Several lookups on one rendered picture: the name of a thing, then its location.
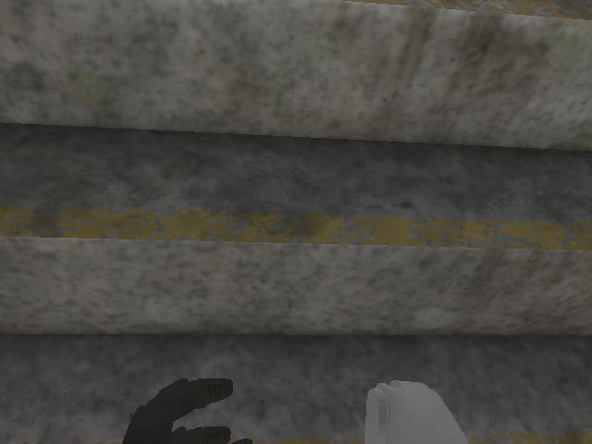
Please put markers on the robot right thigh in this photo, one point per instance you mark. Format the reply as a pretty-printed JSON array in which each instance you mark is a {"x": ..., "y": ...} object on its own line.
[{"x": 405, "y": 412}]

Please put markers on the left robot hand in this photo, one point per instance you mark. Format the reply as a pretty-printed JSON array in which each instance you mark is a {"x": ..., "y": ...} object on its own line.
[{"x": 152, "y": 423}]

